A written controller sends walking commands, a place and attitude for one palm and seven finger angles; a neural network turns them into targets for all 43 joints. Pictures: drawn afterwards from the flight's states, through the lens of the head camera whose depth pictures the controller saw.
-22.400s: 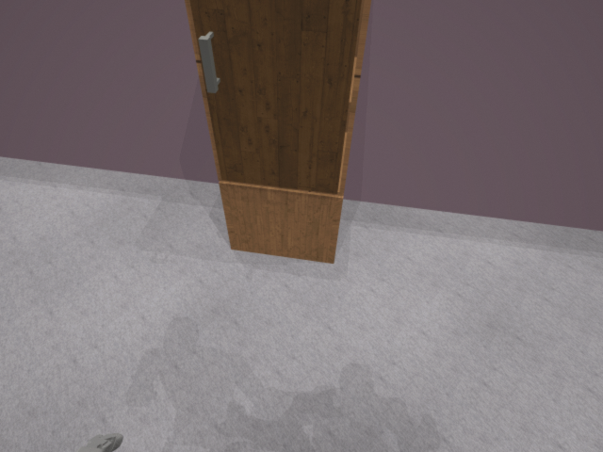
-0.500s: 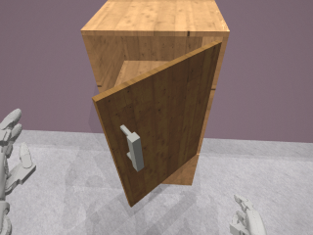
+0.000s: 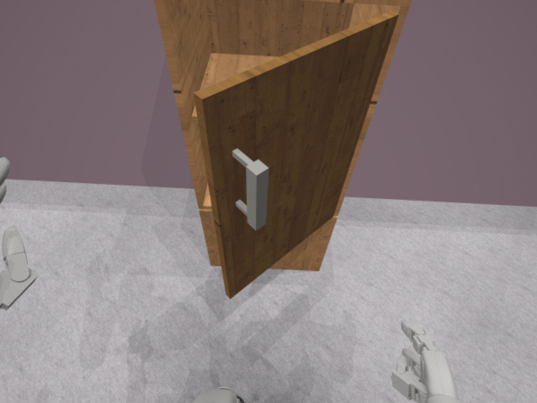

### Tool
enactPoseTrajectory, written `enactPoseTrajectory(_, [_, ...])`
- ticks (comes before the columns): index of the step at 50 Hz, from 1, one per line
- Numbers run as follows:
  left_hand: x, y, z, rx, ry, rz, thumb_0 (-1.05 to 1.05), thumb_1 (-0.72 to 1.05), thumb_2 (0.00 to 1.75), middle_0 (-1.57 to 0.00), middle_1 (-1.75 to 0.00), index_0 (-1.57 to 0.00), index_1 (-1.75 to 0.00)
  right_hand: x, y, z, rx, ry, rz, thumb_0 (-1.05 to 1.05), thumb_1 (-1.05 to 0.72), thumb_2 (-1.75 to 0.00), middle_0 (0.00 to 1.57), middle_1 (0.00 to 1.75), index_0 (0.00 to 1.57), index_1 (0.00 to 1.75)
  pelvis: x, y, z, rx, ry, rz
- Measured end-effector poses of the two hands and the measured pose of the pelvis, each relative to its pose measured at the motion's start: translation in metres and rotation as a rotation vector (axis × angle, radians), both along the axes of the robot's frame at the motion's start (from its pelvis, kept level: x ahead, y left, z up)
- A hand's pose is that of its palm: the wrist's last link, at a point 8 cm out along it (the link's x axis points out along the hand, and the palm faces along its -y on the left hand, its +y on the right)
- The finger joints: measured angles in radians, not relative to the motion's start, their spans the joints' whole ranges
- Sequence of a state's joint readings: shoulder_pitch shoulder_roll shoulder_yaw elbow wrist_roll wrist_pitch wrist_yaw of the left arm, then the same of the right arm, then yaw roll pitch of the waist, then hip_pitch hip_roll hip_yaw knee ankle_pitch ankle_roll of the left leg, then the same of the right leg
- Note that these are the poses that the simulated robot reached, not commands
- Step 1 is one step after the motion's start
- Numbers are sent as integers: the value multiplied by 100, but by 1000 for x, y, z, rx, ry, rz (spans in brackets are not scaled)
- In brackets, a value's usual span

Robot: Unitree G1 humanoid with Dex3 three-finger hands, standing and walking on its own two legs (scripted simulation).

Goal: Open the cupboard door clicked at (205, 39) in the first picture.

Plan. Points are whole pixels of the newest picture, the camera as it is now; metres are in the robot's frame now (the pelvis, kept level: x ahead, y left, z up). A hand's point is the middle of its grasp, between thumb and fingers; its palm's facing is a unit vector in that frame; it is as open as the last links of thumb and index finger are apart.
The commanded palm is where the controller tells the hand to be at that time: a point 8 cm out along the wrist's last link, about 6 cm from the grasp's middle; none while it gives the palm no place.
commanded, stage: step back with the hand held close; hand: left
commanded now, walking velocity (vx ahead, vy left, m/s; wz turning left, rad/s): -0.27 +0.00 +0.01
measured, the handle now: (248, 190) +0.41 +0.07 +0.08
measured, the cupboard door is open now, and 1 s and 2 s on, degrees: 44 44 44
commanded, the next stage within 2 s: stop stepping back and stand still in 0.32 s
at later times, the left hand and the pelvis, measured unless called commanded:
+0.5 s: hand out of the picture +0.07 +0.27 +0.18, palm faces +0.45 -0.75 -0.48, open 7.4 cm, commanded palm +0.01 +0.31 +0.19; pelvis -0.13 +0.01 -0.01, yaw +0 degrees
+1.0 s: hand out of the picture +0.00 +0.26 +0.18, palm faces +0.39 -0.76 -0.52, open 7.4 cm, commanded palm -0.05 +0.30 +0.19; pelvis -0.20 +0.01 +0.01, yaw -2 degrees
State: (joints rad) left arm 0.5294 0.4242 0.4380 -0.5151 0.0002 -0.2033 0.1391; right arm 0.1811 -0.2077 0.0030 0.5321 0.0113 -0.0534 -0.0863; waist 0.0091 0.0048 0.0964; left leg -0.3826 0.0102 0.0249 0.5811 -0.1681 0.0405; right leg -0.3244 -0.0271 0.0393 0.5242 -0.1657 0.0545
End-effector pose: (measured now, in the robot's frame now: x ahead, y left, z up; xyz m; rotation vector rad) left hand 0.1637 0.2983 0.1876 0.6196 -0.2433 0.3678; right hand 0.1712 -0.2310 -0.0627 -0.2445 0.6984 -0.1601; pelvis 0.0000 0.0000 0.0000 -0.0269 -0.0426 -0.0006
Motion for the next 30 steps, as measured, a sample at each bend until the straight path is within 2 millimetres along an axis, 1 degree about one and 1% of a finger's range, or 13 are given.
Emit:
enactPoseTrajectory(6, [-38,1,-1,-17,-62,22,2,88,89,-22,-30,-21,-30,-27,4,-11,-12,19,37,1,-90,-90,20,30,20,30,-24,2,-7,-7,-5,22])
enactPoseTrajectory(11, [-56,8,-2,-27,-117,-10,2,88,89,-22,-30,-21,-30,-53,8,-17,-48,20,19,1,-90,-90,20,30,20,30,-48,14,-14,-25,-26,14])
enactPoseTrajectory(14, [-66,16,7,6,-144,4,2,88,89,-22,-30,-22,-30,-70,16,-17,-33,15,15,1,-90,-90,20,30,20,30,-64,14,-11,-62,-29,44])
enactPoseTrajectory(17, [-84,21,20,28,-181,20,2,88,89,-22,-30,-22,-30,-86,24,-13,6,21,32,1,-90,-90,20,30,20,30,-78,8,-7,-66,-9,62])
enactPoseTrajectory(20, [-109,18,24,21,-167,37,2,88,89,-22,-30,-21,-30,-96,28,-12,41,7,60,1,-90,-90,20,30,20,30,-93,5,-5,-51,29,59])
enactPoseTrajectory(22, [-126,11,20,39,-146,32,2,89,89,-21,-30,-21,-30,-99,28,-16,58,-19,81,1,-90,-90,20,30,20,30,-107,2,-12,3,63,27])
enactPoseTrajectory(24, [-137,5,14,13,-111,10,2,89,89,-21,-30,-21,-30,-106,27,-19,50,-6,92,1,-90,-90,20,30,20,30,-122,7,-10,2,55,-1])
enactPoseTrajectory(27, [-146,6,12,-23,-53,-13,1,88,89,-21,-30,-21,-30,-125,27,-13,36,41,82,1,-90,-90,20,30,20,30,-130,13,2,23,57,1])
enactPoseTrajectory(30, [-150,19,7,-53,-42,4,1,88,89,-22,-30,-22,-30,-141,27,1,0,17,49,1,-90,-90,20,30,20,30,-134,18,6,37,62,-6])
